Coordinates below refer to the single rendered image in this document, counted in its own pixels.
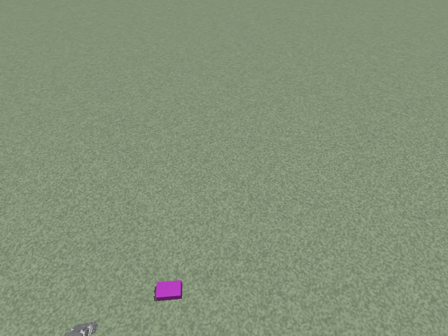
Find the left robot hand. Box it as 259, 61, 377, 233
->
64, 322, 98, 336

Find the small box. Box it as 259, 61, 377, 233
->
156, 280, 182, 301

